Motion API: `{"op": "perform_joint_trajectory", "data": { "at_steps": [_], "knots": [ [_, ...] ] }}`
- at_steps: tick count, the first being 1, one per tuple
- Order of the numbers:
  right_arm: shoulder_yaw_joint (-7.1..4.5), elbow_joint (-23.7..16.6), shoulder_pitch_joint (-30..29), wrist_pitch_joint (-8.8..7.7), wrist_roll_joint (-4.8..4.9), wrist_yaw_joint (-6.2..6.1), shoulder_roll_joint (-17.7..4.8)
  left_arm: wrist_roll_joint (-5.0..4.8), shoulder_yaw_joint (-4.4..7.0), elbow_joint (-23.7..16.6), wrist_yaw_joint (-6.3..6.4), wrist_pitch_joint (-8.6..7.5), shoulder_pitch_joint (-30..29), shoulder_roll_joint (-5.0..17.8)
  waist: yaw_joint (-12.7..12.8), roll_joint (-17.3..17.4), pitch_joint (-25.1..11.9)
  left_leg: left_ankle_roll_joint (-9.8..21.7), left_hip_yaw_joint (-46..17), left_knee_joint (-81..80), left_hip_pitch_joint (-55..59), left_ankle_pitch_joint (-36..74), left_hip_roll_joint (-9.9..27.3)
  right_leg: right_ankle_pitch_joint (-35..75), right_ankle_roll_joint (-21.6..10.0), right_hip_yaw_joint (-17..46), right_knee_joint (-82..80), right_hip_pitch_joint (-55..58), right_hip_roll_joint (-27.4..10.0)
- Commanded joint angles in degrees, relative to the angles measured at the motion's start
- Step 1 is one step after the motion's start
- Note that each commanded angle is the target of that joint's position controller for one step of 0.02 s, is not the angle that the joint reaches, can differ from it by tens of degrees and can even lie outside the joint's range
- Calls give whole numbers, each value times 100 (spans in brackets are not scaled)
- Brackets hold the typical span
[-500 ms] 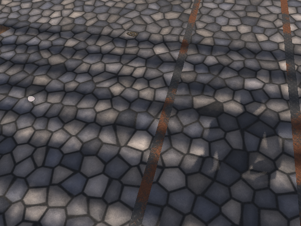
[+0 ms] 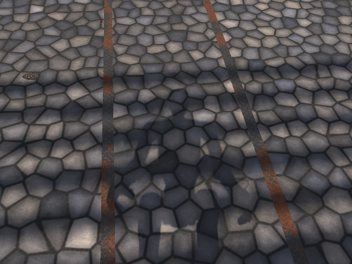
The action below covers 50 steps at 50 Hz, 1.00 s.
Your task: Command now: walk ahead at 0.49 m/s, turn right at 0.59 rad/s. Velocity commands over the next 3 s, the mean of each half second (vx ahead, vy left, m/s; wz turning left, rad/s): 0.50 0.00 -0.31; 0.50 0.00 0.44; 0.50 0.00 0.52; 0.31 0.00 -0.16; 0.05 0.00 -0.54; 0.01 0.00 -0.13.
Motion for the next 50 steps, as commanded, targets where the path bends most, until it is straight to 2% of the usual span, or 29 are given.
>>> {"op": "perform_joint_trajectory", "data": {
  "at_steps": [1, 5, 10, 12, 13, 14, 15, 16, 17, 18, 19, 20, 21, 22, 24, 26, 29, 32, 36, 39, 41, 42, 43, 44, 45, 46, 47, 48, 50],
  "knots": [
    [-57, -197, 109, -130, 6, 21, -428, 0, -51, -418, -90, 4, -132, -1, 129, 656, 90, 663, -938, -1144, 235, 1319, 1661, 613, 66, 143, -238, -674, -262],
    [-53, -66, 328, -99, 12, 8, -512, -45, -162, -682, -178, -49, -979, -142, -37, 693, 229, 479, -181, -1067, 287, 1819, 1456, 1465, 44, -312, -1632, -366, -202],
    [-91, 186, 818, 41, -1, -103, -755, -6, -194, -956, -218, -55, -1684, -94, -234, 702, 390, 395, 166, -725, 1175, 2653, 1699, 807, -206, -829, -2731, -90, -24],
    [-90, 326, 991, 131, 0, -141, -858, 45, -170, -910, -155, -62, -1498, -61, -126, 817, 180, 359, 320, -3, 1393, 4420, 1761, 152, -415, -1004, -2990, 568, 347],
    [-78, 409, 1074, 180, -10, -144, -909, 61, -134, -766, -112, -94, -1045, -11, 80, 868, -69, 373, 339, 641, 1401, 5096, 1788, -62, -552, -986, -3154, 1177, 566],
    [-45, 442, 1061, 223, 12, -136, -905, 98, -68, -434, -49, -161, -129, 84, 488, 745, -529, 313, 464, 1633, 1066, 4973, 1706, 168, -704, -928, -3638, 2358, 742],
    [19, 316, 967, 217, 50, -115, -770, 199, 51, -130, 48, -213, 862, 416, 922, 468, -1154, 232, 458, 3021, -106, 3407, 1560, -31, -933, -74, -3709, 4025, 42],
    [213, -19, 1342, 192, 217, 37, -12, 212, 173, -87, 144, -235, 1195, 1048, 721, -999, -2058, -68, 383, 5335, -2547, -1727, 579, 50, -1742, 2933, -3961, 6112, -2213],
    [-6, -44, 753, 207, 184, -18, -733, 5, 217, -120, 252, -165, 1500, 1050, 1029, -226, -2278, -44, -647, 6189, -2954, -1917, 252, 637, -1797, 3636, -4497, 5794, -2395],
    [-23, -216, 177, 170, 223, -19, -720, -56, 166, 5, 300, -189, 1020, 879, 826, 15, -1358, 44, -1038, 6033, -3230, -1260, 513, 1303, -1520, 2408, -4552, 5086, -2057],
    [27, -187, 119, 124, 219, -3, -567, -80, 79, 60, 285, -252, 701, 561, 569, 175, -763, 71, -1064, 5506, -2987, -926, 664, 1775, -1251, 1725, -4750, 4183, -1809],
    [10, -48, 231, 175, 137, 8, -521, -81, 9, 89, 271, -317, 445, 325, 314, 297, -443, 64, -1104, 5094, -2659, -781, 784, 1951, -953, 1202, -4935, 3607, -1538],
    [11, 83, 516, 287, 19, 34, -442, -116, -53, 120, 271, -364, 276, 132, 93, 145, -313, 13, -1100, 4874, -2280, -698, 815, 1920, -773, 817, -5131, 3136, -1359],
    [9, 198, 676, 383, -33, 71, -350, -118, -91, 153, 264, -422, 260, 14, 17, 87, -269, -10, -1098, 4782, -2034, -625, 787, 1918, -697, 605, -5295, 2870, -1261],
    [-14, 201, 621, 482, -49, 155, -234, -155, -79, 287, 262, -543, 374, 91, -95, 61, -115, -34, -1079, 4658, -2167, -368, 736, 2047, -670, 252, -5538, 2754, -1182],
    [-31, 94, 208, 511, -42, 198, -193, -155, -59, 408, 267, -595, 528, 154, -52, 25, 107, -65, -1067, 4427, -2578, 116, 780, 1984, -584, -110, -5723, 2772, -1105],
    [-29, -85, -399, 503, -33, 221, -179, -146, -91, 552, 279, -602, 748, 86, 49, 5, 307, -93, -1010, 3809, -3024, 776, 764, 2088, -493, -527, -5797, 2951, -1010],
    [41, -271, -987, 467, -45, 267, -85, -156, -112, 664, 318, -606, 894, 122, 173, -24, 416, -58, -702, 2853, -2932, 1300, 686, 2399, -397, -912, -5749, 3115, -982],
    [98, -557, -1653, 446, -82, 328, -76, -128, -112, 919, 413, -543, 1339, 244, 371, 0, 549, 178, -242, 2001, -2889, 1082, 540, 3096, -337, -1197, -5493, 3829, -1192],
    [51, -564, -1437, 453, -93, 299, -177, -102, -84, 982, 481, -471, 1263, 451, 162, -161, 291, 501, 94, 1739, -2235, 296, 116, 5235, -241, -1476, -4625, 4243, -1282],
    [-57, -347, -605, 434, -106, 247, -374, -75, -29, 958, 507, -378, 1128, 651, -232, -264, -241, 789, 178, 1591, -1254, -307, -280, 6147, -241, -1573, -3174, 4233, -1316],
    [-164, -101, 183, 384, -148, 208, -561, -99, -11, 900, 491, -337, 1042, 719, -613, -94, -683, 981, -4, 1123, -141, -218, -390, 5408, -164, -1636, -1917, 3716, -1218],
    [-352, 50, 942, 371, -196, 118, -1108, -115, -54, 716, 456, -355, 1022, 556, -908, 499, -1242, 1344, -1453, 836, 1226, -767, 657, 3226, -6, -1657, -96, 2458, -969],
    [-490, -67, 585, 426, -86, 91, -1640, -215, -122, 292, 320, -416, 1085, 75, -420, 1935, -1621, 2350, -4878, 12, 2694, -598, 2137, -1686, 340, -1076, 2005, -116, 494],
    [-471, -70, 599, 482, 57, 79, -1511, -134, -79, 165, 290, -501, 391, 451, -647, 825, -1389, 2247, -4790, -349, 2579, -374, 2074, -1310, 269, 38, 2134, -839, 196],
    [-403, -54, 294, 479, 70, 28, -1252, -204, -112, 51, 263, -586, 145, 375, -458, 520, -716, 2039, -4011, -411, 1896, 51, 2010, -734, 240, 74, 1745, -943, -104],
    [-323, -35, 86, 459, 59, 22, -943, -205, -113, 111, 280, -619, 242, 356, -153, 30, -250, 1745, -3483, -505, 1094, 804, 1767, -462, 259, 24, 1131, -593, -297],
    [-276, -55, -123, 415, 79, 8, -801, -107, -114, 105, 285, -541, 246, 303, 61, -59, -84, 1553, -3035, -552, 581, 1239, 1464, -444, 325, 62, 734, -266, -420],
    [-215, -98, -227, 301, 121, 17, -685, 45, -137, 132, 258, -297, 441, 196, 258, 134, -163, 1435, -2568, -647, 117, 1855, 1114, -424, 477, 16, 326, 241, -458]
  ]
}}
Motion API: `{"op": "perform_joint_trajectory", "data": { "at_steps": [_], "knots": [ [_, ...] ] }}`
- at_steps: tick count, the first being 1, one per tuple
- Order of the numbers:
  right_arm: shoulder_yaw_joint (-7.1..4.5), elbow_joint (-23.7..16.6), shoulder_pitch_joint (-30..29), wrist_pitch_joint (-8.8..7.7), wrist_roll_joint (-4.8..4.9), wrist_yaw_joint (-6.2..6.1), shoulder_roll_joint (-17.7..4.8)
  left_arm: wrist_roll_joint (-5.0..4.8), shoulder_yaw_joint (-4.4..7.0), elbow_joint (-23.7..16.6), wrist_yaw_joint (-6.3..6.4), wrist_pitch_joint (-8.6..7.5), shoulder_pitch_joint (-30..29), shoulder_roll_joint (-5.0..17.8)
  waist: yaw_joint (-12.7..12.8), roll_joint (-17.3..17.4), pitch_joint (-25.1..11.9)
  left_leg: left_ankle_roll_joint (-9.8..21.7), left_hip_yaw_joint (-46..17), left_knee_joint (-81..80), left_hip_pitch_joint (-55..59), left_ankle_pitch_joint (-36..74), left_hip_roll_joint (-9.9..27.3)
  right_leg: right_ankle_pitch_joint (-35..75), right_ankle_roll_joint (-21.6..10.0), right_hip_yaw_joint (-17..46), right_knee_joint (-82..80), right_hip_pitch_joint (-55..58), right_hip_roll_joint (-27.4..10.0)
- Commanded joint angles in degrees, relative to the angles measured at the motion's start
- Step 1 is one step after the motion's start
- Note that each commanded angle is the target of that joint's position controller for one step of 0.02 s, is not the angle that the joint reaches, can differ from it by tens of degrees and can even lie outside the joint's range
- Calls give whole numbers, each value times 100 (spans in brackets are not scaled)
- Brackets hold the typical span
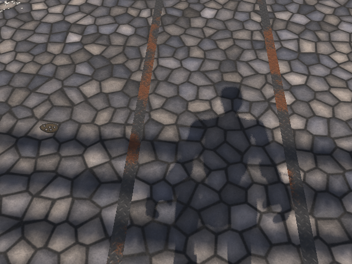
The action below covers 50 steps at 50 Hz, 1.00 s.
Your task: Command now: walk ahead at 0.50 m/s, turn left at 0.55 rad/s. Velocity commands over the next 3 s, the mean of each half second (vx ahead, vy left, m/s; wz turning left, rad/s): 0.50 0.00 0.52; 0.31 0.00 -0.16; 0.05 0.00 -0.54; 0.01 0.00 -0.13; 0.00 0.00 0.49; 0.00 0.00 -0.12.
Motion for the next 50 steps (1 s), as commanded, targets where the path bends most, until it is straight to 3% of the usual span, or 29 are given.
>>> {"op": "perform_joint_trajectory", "data": {
  "at_steps": [1, 3, 6, 13, 15, 16, 18, 19, 20, 21, 22, 23, 24, 25, 28, 31, 33, 35, 38, 40, 41, 42, 43, 44, 45, 46, 48, 50],
  "knots": [
    [-118, -236, 283, -201, 73, -29, -614, 128, 101, -322, -40, 174, 386, 478, 182, -35, -350, 909, -1901, -1421, 656, 2042, 1594, 131, 188, 158, -459, -737, -234],
    [-149, -209, 464, -241, 62, -28, -764, 115, 92, -485, -68, 248, 28, 458, 119, 74, -247, 819, -1762, -1509, 534, 2042, 1424, 506, 304, 47, -963, -915, -231],
    [-155, -171, 841, -216, 65, -28, -784, 92, 81, -762, -86, 267, -753, 495, -162, 265, -104, 600, -1831, -1526, 736, 1890, 1300, 1216, 397, 4, -1845, -1308, -191],
    [-167, -165, 1444, -175, -24, -97, -865, 8, -8, -1223, -146, 169, -1927, 534, -616, 462, -112, 454, -2240, -989, 1669, 2508, 1398, 1668, 288, 43, -3268, -1414, 186],
    [-186, -230, 1339, -177, -53, -143, -948, -19, -2, -1291, -144, 112, -1879, 629, -508, 527, -117, 351, -2432, -786, 1699, 2688, 1492, 1499, 174, 134, -3657, -984, 272],
    [-199, -291, 1149, -181, -57, -159, -1008, -31, 20, -1240, -130, 84, -1609, 708, -335, 563, -156, 242, -2469, -645, 1539, 2827, 1493, 1325, 92, 151, -3893, -470, 344],
    [-210, -363, 815, -229, -38, -110, -1106, -34, 135, -862, -35, 1, -358, 956, 255, 397, -681, -6, -2260, 479, 1173, 3660, 1202, 1140, -145, -7, -4371, 1281, 596],
    [-151, -385, 847, -285, 14, -54, -909, 56, 219, -711, 47, -73, 455, 1199, 598, 60, -1260, -141, -1955, 1710, 625, 2986, 863, 899, -381, 488, -4495, 2545, 15],
    [3, -543, 1223, -324, 138, -42, -313, 199, 309, -745, 134, -72, 1105, 1637, 606, -799, -2093, -306, -1363, 3401, -507, 355, 345, -125, -782, 2444, -4682, 3910, -1556],
    [-3, -590, 1745, -293, 119, -42, -423, 124, 394, -652, 92, 24, 888, 1820, 200, -1871, -2289, -367, -1031, 4318, -1643, -2013, -100, -403, -1395, 4765, -5511, 4089, -2180],
    [-24, -348, 1537, -204, -50, -85, -685, 41, 293, -744, 40, 66, 408, 1188, 77, -662, -1304, -338, -1172, 4680, -1984, -1484, 395, -1068, -1337, 4175, -5551, 3270, -1942],
    [-5, -390, 1039, -196, -108, -25, -646, -12, 196, -758, -1, 54, 114, 768, 121, -80, -695, -367, -1110, 4453, -1888, -1018, 541, -767, -1217, 3226, -5639, 2514, -1587],
    [17, -457, 829, -188, -107, 15, -533, 18, 149, -699, -17, 38, -17, 629, 19, -80, -421, -397, -1066, 4144, -1768, -826, 689, -99, -1056, 2533, -5771, 2073, -1288],
    [26, -513, 705, -149, -170, 59, -502, 1, 133, -581, -7, -3, 69, 613, -29, -326, -293, -441, -1042, 3906, -1666, -788, 791, 522, -990, 2053, -5840, 1818, -1078],
    [69, -508, 724, -57, -206, 124, -408, -72, 153, -315, -71, -166, 404, 690, -129, -512, -378, -535, -944, 3637, -1544, -694, 770, 1905, -1075, 1400, -5918, 1712, -934],
    [150, -766, 3, -69, -255, 171, -332, -142, 161, -130, -98, -173, 589, 727, -103, -455, -230, -700, -517, 2847, -1914, -215, 1073, 2064, -1200, 1112, -6170, 1730, -792],
    [269, -892, -466, -106, -215, 176, -111, -144, 143, -34, -97, -126, 685, 690, -24, -433, -93, -850, -259, 1987, -1573, 104, 1050, 3181, -1142, 755, -6042, 1474, -563],
    [345, -917, -698, -142, -143, 145, -9, -136, 179, 93, -96, -83, 869, 826, 59, -506, -176, -923, -93, 1351, -1050, 414, 838, 4246, -1005, 526, -5735, 1402, -437],
    [319, -915, -778, -188, -91, 16, -200, -154, 229, 193, -80, 0, 1043, 979, 99, -620, -401, -861, -171, 820, -649, 664, 628, 4600, -813, 719, -5168, 1730, -446],
    [269, -788, -411, -242, -100, -79, -352, -188, 263, 144, -37, 57, 887, 1018, -98, -550, -510, -744, -300, 146, -47, 877, 597, 4146, -635, 967, -4629, 1762, -385],
    [222, -678, -81, -304, -160, -138, -496, -239, 262, 114, -27, 66, 852, 961, -243, -328, -641, -652, -371, -300, 597, 1374, 732, 3723, -490, 914, -4068, 1555, -158],
    [134, -645, 401, -373, -261, -202, -866, -287, 213, -69, -14, 46, 870, 733, -366, 249, -1167, -440, -1131, -161, 1658, 2882, 1731, 2211, -316, 750, -3028, 940, 170],
    [61, -750, 662, -317, -259, -193, -1223, -335, 117, -130, 63, 98, 1603, 198, -171, 1346, -1929, 162, -2310, 286, 2844, 5328, 3396, -1609, -218, 244, -1527, -49, 801],
    [-1, -747, 708, -172, -3, -180, -1139, -266, 223, -5, 148, 268, 1775, 632, -305, 1361, -2257, 658, -2728, 21, 2572, 4892, 3545, -2197, -231, 131, -652, -375, 847],
    [97, -839, 396, -121, 32, -193, -743, -131, 297, 28, 138, 383, 1495, 801, -182, 739, -1637, 576, -2350, -297, 1999, 3832, 3158, -1759, -200, 274, -301, -546, 600],
    [188, -891, -37, -103, 0, -230, -447, -74, 312, -31, 85, 440, 1163, 728, -50, 665, -1086, 407, -1901, -564, 1437, 3188, 2823, -1329, -125, 249, -344, -633, 450],
    [221, -900, -333, -85, -37, -305, -339, -30, 330, -88, -6, 583, 983, 616, 128, 881, -683, 289, -1173, -910, 660, 3002, 2470, -817, 78, 171, -414, -342, 303],
    [193, -860, -321, -109, -69, -311, -366, -40, 330, -104, -27, 695, 1041, 515, 224, 762, -761, 381, -804, -958, 403, 3125, 2406, -618, 172, 76, -314, -111, 373]
  ]
}}
Over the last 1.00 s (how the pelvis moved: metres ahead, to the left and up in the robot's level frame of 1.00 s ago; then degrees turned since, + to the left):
0.54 -0.03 -0.01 10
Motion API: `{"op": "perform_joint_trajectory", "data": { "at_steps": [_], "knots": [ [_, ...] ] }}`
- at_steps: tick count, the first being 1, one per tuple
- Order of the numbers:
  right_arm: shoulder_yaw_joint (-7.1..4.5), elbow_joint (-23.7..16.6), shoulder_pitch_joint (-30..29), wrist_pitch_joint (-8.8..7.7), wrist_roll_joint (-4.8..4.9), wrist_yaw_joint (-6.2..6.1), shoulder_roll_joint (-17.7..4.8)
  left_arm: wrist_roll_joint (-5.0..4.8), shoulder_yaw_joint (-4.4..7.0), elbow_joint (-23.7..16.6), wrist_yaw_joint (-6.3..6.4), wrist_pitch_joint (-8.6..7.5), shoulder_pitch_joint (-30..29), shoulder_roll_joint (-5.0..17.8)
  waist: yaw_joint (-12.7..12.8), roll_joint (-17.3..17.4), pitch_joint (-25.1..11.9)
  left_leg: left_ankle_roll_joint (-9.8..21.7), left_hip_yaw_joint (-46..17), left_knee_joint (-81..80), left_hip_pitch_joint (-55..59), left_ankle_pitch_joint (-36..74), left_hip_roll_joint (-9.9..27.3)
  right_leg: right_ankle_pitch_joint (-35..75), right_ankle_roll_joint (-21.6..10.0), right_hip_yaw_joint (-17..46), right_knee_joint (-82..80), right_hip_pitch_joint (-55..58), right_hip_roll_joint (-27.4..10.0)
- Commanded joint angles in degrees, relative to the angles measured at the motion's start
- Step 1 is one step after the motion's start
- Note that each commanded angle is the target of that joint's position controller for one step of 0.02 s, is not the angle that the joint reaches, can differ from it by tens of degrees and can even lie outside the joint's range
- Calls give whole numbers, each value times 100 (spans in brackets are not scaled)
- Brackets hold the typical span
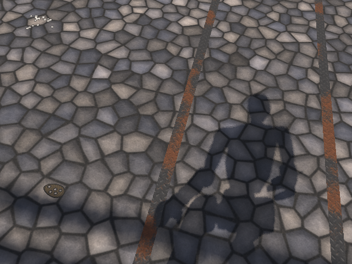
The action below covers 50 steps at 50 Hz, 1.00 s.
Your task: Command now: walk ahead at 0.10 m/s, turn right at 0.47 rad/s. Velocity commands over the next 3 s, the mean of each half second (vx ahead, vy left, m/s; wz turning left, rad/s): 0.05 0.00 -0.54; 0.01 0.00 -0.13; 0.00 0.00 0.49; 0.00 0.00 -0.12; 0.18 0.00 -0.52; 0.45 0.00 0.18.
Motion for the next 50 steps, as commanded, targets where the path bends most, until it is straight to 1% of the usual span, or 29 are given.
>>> {"op": "perform_joint_trajectory", "data": {
  "at_steps": [1, 5, 7, 10, 12, 13, 14, 15, 16, 17, 18, 19, 20, 21, 23, 27, 31, 35, 37, 38, 39, 40, 41, 42, 43, 44, 46, 47, 50],
  "knots": [
    [-211, -215, 257, -51, -22, -63, -715, 26, 109, -225, -35, 162, 601, 261, 22, 856, -842, 972, -885, -1002, 702, 2662, 1545, 312, 139, 26, 312, -113, -145],
    [-266, -159, 253, 13, -64, -56, -804, 39, 52, -529, -146, 305, 22, 195, -88, 1024, -720, 938, -541, -1171, 521, 1118, 1555, 623, 99, -105, -725, -23, -294],
    [-315, -150, 254, 70, -81, -26, -923, 24, 17, -687, -209, 337, -236, 205, -173, 1086, -708, 908, -433, -1169, 389, 485, 1586, 598, 35, -240, -1305, 302, -289],
    [-405, -102, 387, 158, -90, 21, -1141, -3, 15, -883, -236, 318, -440, 313, -273, 1078, -736, 849, -429, -972, 441, 164, 1773, 389, -91, -439, -1935, 640, -216],
    [-460, -89, 335, 219, -37, 35, -1267, -9, 11, -920, -234, 252, -305, 304, -140, 929, -753, 603, -251, -566, 323, 30, 1753, 712, -241, -557, -2824, 1176, -116],
    [-475, -34, 471, 263, -47, 45, -1232, -8, 34, -851, -213, 195, -108, 379, -84, 646, -753, 308, -55, -160, 73, -212, 1631, 992, -336, -434, -3437, 1617, -40],
    [-452, 14, 739, 326, -76, 86, -1017, 37, 100, -844, -154, 119, 14, 690, -90, -387, -576, -140, 429, 924, -402, -982, 1186, 1002, -492, 702, -4565, 1815, -690],
    [-328, -392, 616, 388, -22, 56, -584, 21, 300, -1085, -110, 102, -128, 1610, -160, -1889, -234, -617, 628, 2018, -1867, -2842, 43, 1890, -1184, 3185, -5126, 1740, -2337],
    [-382, -439, 34, 479, -87, -3, -902, 76, 351, -946, -40, 124, 276, 1532, 231, -953, -128, -563, -331, 3005, -1717, -2702, 88, 2504, -1630, 2855, -4987, 1320, -2326],
    [-380, -415, 137, 510, 10, 21, -817, 47, 262, -935, 10, 131, 17, 1258, -64, -733, -129, -532, -575, 3233, -1632, -2203, 124, 2545, -1576, 2313, -4861, 1189, -1934],
    [-389, -311, 304, 472, 60, 45, -835, 5, 200, -1002, 22, 147, -411, 1042, -290, -568, -64, -485, -677, 3162, -1531, -1645, 161, 2320, -1330, 1853, -4851, 1114, -1500],
    [-429, -226, 430, 428, -11, 56, -923, -17, 177, -1113, 27, 142, -750, 953, -393, -643, -210, -444, -638, 3219, -1499, -1323, 91, 2436, -1185, 1622, -4768, 1270, -1204],
    [-452, -124, 599, 409, -94, 83, -978, -43, 140, -1174, 24, 126, -838, 812, -403, -628, -418, -455, -586, 3389, -1397, -1194, 34, 3008, -1198, 1477, -4652, 1422, -1078],
    [-465, -121, 625, 409, -96, 105, -978, -71, 123, -1178, 2, 107, -742, 763, -382, -456, -604, -475, -604, 3491, -1335, -1190, -10, 3348, -1223, 1481, -4569, 1559, -1069],
    [-442, -194, 513, 430, -39, 117, -870, -90, 159, -1133, -18, 70, -510, 846, -295, -290, -681, -528, -666, 3329, -1417, -1197, -18, 3413, -1276, 1624, -4512, 1814, -1099],
    [-401, -352, 228, 473, -13, 70, -823, -40, 211, -1090, 4, 80, -186, 933, -79, -493, -571, -555, -763, 2587, -1469, -1378, -75, 2814, -1395, 2109, -4511, 2018, -1136],
    [-362, -485, 112, 426, 33, 35, -812, 6, 264, -1119, -25, 105, -170, 1055, -26, -468, -604, -465, -798, 1941, -956, -1583, -240, 2848, -1430, 2484, -4369, 1784, -1085],
    [-308, -358, 538, 384, 105, 2, -741, 41, 150, -1096, -19, 108, -466, 807, -174, -541, -832, -261, -562, 963, 233, -1451, -296, 3348, -1172, 2317, -4194, 1429, -992],
    [-216, -231, 780, 331, 60, -7, -516, -29, 0, -1009, 43, 114, -582, 528, -400, -294, -812, -112, -608, -714, 1360, -372, -187, 2684, -781, 2125, -4058, 910, -769],
    [-177, -271, 586, 265, -44, -26, -633, -9, -121, -928, 64, 82, -320, 207, -192, 340, -793, -2, -1538, -1324, 1662, -390, 515, 1774, -448, 1820, -3818, 660, -476],
    [-203, -447, 90, 213, -73, 5, -1062, -43, -136, -861, 65, 72, 28, 178, 159, 1092, -610, 365, -2747, -1550, 1256, 32, 1441, 900, -219, 1006, -3640, 546, 221],
    [-183, -385, -29, 205, -51, 77, -969, 28, -89, -752, 90, 103, -140, 436, 52, 1125, -451, 683, -2747, -1478, 382, -2, 1539, 656, -163, 724, -3680, 1297, 114],
    [-155, -383, -194, 198, 0, 138, -882, 27, -80, -726, 83, 97, -293, 490, 107, 1009, -230, 524, -2450, -1413, 189, -320, 1119, 1147, -166, 690, -3909, 1524, 105],
    [-204, -325, -106, 203, 32, 159, -1017, 44, -73, -712, 82, 66, -533, 507, -36, 1089, -144, 338, -2290, -1298, 217, -458, 809, 1537, -148, 679, -3978, 1573, 136],
    [-262, -293, -15, 208, 57, 151, -1178, 45, -54, -723, 82, 34, -598, 574, -82, 1233, -185, 262, -2250, -1205, 382, -324, 664, 1656, -109, 594, -3896, 1502, 142],
    [-299, -283, 64, 211, 91, 145, -1253, 49, -45, -709, 85, 5, -550, 628, -104, 1269, -243, 287, -2302, -1090, 521, 10, 642, 1648, -64, 542, -3847, 1402, 112],
    [-362, -312, 174, 236, 104, 178, -1289, 8, -57, -651, 154, -57, -462, 615, -158, 1082, -389, 425, -2497, -831, 767, 612, 677, 1426, 10, 392, -3637, 1220, 91],
    [-394, -306, 340, 254, 105, 191, -1297, -9, -44, -659, 189, -67, -545, 626, -269, 990, -426, 501, -2629, -763, 771, 851, 677, 1268, 43, 328, -3427, 1151, 118],
    [-479, -357, 276, 336, 79, 199, -1336, -17, -68, -686, 215, -67, -422, 460, -197, 1034, -479, 751, -2984, -591, 755, 1083, 816, 811, -30, 180, -3119, 880, 160]
  ]
}}
Over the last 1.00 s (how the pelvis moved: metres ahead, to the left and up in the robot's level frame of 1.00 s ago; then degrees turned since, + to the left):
0.45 0.04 0.00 7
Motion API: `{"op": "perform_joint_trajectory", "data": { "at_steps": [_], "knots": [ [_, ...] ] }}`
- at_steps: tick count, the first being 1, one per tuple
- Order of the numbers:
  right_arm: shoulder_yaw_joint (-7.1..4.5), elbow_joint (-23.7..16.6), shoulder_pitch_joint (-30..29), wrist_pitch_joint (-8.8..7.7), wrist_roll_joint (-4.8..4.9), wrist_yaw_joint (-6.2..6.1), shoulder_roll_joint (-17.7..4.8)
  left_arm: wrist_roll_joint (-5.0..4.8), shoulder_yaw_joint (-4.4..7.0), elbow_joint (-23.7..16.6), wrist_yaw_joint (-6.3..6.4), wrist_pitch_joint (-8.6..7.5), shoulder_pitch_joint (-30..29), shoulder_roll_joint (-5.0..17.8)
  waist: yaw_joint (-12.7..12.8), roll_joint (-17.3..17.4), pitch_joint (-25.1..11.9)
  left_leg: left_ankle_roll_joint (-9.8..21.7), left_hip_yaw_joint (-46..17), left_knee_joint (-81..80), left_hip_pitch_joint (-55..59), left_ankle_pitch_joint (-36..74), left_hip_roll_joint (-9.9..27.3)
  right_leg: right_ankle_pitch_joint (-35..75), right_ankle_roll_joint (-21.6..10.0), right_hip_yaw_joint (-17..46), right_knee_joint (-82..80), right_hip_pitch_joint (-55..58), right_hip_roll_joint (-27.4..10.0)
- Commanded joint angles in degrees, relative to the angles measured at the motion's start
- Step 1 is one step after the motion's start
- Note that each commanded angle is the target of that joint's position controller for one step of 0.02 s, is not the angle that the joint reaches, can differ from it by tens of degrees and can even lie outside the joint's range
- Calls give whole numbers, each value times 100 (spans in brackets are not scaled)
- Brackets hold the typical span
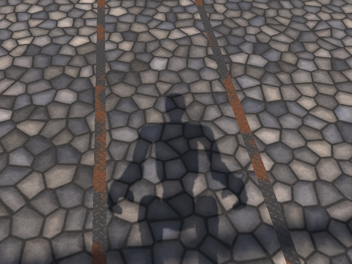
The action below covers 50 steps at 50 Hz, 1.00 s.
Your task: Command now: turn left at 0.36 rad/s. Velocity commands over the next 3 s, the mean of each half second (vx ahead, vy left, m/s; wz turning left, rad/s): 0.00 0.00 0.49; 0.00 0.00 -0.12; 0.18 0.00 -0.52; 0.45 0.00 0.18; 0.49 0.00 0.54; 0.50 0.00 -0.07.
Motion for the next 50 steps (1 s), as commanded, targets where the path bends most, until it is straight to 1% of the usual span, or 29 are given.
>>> {"op": "perform_joint_trajectory", "data": {
  "at_steps": [1, 3, 4, 5, 6, 7, 8, 9, 12, 16, 18, 19, 20, 21, 22, 23, 24, 26, 28, 32, 35, 39, 41, 42, 43, 44, 45, 47, 50],
  "knots": [
    [-358, -393, -140, 17, -16, -4, -1073, -12, 137, -319, 65, -90, 258, 461, 120, 918, -324, 755, -1970, -623, 204, 1687, 1410, -351, -94, -144, 285, -267, 54],
    [-368, -499, -351, 50, -11, 13, -997, 3, 144, -323, 100, -139, 463, 529, 247, 694, -416, 554, -1876, -293, -127, 1694, 1179, -134, -247, 89, -212, 146, -194],
    [-342, -615, -433, 66, 38, 37, -856, 36, 206, -362, 124, -143, 386, 798, 176, 92, -367, 299, -1429, 86, -566, 1227, 753, -120, -434, 618, -659, 314, -585],
    [-333, -681, -430, 76, 58, 44, -785, 53, 300, -360, 120, -118, 375, 1120, 113, -716, -268, 21, -594, 833, -1130, 145, 81, 727, -804, 1334, -1083, 629, -1265],
    [-345, -625, -212, 86, -49, 22, -791, 79, 317, -390, 98, -101, 372, 1182, 138, -1309, -363, -77, 156, 1956, -1448, -1481, -253, 2136, -1390, 1967, -1229, 861, -2228],
    [-403, -531, -138, 106, -128, 9, -949, 61, 258, -480, 84, -99, 375, 975, 151, -814, -366, -130, 276, 3087, -1556, -2117, -7, 3126, -1742, 1913, -1184, 760, -2559],
    [-429, -455, -61, 133, -115, 27, -948, 41, 202, -532, 84, -87, 239, 814, 15, -252, -362, -175, 196, 3496, -1418, -1930, 159, 3274, -1699, 1480, -1100, 601, -2370],
    [-404, -440, -23, 173, -88, 70, -850, 64, 178, -546, 90, -78, 34, 765, -102, -194, -265, -211, 210, 3419, -1355, -1661, 277, 3167, -1456, 970, -1032, 526, -2051],
    [-321, -506, -144, 257, -14, 227, -721, 104, 210, -537, 76, -51, -5, 895, 60, -764, -244, -363, 554, 2592, -1168, -1369, 302, 2952, -1077, 159, -869, 785, -1519],
    [-270, -718, -355, 274, 39, 247, -706, 62, 310, -434, -31, -11, 227, 1160, 252, -957, -381, -267, 860, 1304, -468, -1403, 296, 2928, -1023, -27, -582, 862, -1742],
    [-270, -667, -115, 232, 3, 199, -682, 0, 335, -422, -64, 11, 150, 1212, 72, -844, -420, -166, 1067, 315, 64, -746, 176, 2676, -830, -253, -156, 664, -1695],
    [-278, -631, 4, 175, -54, 143, -730, -23, 337, -383, -70, 7, 214, 1182, -38, -585, -427, -96, 906, -435, 530, -54, 151, 2081, -549, -477, 258, 312, -1567],
    [-366, -634, 169, 91, -135, 80, -1123, 26, 307, -409, -88, 13, 382, 999, -77, 455, -446, 92, -438, -1123, 1161, 315, 931, 769, -165, -899, 1382, -550, -1181],
    [-566, -768, 300, 42, -94, 91, -2057, 67, 154, -843, -57, 63, 126, 511, -55, 1829, -273, 893, -2733, -1224, 1355, 2412, 2589, -2021, 218, -1080, 2319, -2149, -134],
    [-606, -574, 901, 26, -36, 95, -1916, 97, 181, -858, 24, 147, -211, 745, -472, 1228, -509, 1485, -2652, -1078, 1191, 2781, 2690, -2201, 185, -253, 3157, -1997, -239],
    [-503, -536, 678, 35, -19, 70, -1559, 12, 206, -805, 9, 179, -209, 786, -235, 891, -217, 1474, -2115, -1012, 996, 2526, 2353, -1759, 150, -124, 3425, -2074, -350],
    [-429, -580, 256, 66, -8, 37, -1285, -29, 220, -714, -16, 148, -161, 809, -48, 700, 24, 1216, -1665, -1075, 747, 2078, 1925, -1234, 130, -64, 3276, -2015, -443],
    [-345, -681, -173, 79, 2, -27, -1028, 56, 254, -532, -76, 110, 110, 877, 112, 856, -204, 956, -1158, -1029, 875, 2438, 1471, -687, 165, -202, 3167, -1769, -395],
    [-263, -623, -68, 35, -1, -29, -848, 21, 220, -395, -144, 142, 292, 742, 115, 678, -528, 928, -844, -996, 964, 2903, 1434, -538, 211, -307, 3054, -1414, -340],
    [-71, -378, 59, -53, -117, -94, -547, -13, 76, -268, -188, 241, 92, 407, -58, 771, -335, 795, -605, -1265, 737, 1780, 1439, -413, 162, -277, 1648, -706, -404],
    [-104, -210, 106, -46, -179, -140, -847, -42, 100, -197, -174, 241, 8, 564, -154, 867, -96, 823, -635, -1173, 508, 1334, 1537, -591, 33, -334, 1050, -333, -195],
    [-185, -112, 24, 3, -77, -212, -1064, -68, 100, -142, -151, 123, 178, 572, -2, 661, -97, 893, -712, -665, 699, 2128, 1759, -587, -122, -440, 489, -235, -91],
    [-220, -70, -15, 3, -54, -249, -1074, -43, 78, -132, -135, 25, 281, 571, 142, 446, -152, 616, -510, -282, 553, 2074, 1621, 427, -247, -188, -490, 226, -192],
    [-214, -159, -54, -18, -74, -256, -982, 17, 131, -135, -117, -28, 376, 840, 103, 57, -275, 389, -256, 234, 269, 1618, 1310, 1205, -410, 550, -678, 516, -630],
    [-176, -329, -102, -7, -49, -247, -744, -39, 291, -132, -115, -47, 393, 1384, -56, -826, -198, 39, 484, 952, -430, 236, 372, 2670, -968, 1846, -737, 628, -1483],
    [-146, -325, -325, 49, -72, -290, -662, -56, 291, -84, -155, -56, 630, 1272, 247, -1124, -153, -101, 669, 1692, -864, -1551, -21, 3540, -1613, 2573, -1008, 652, -2164],
    [-158, -341, -392, 78, -83, -273, -686, -22, 282, -46, -162, -70, 783, 1166, 308, -871, -128, -126, 393, 2591, -1154, -2118, 53, 3504, -1865, 2582, -1128, 733, -2202],
    [-184, -282, -330, 95, -58, -212, -677, -50, 308, -112, -95, 3, 338, 1066, 51, -457, -9, -236, 224, 2987, -1343, -1603, 266, 2894, -1534, 1877, -1069, 615, -1580],
    [-158, -281, -312, 77, -78, -148, -651, -64, 337, -168, -95, 89, 198, 967, 69, -563, -266, -459, 414, 2409, -1240, -1282, 233, 2839, -1231, 1483, -923, 852, -1059]
  ]
}}
Over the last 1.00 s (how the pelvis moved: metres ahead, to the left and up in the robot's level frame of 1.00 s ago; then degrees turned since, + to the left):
0.00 0.00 0.00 -18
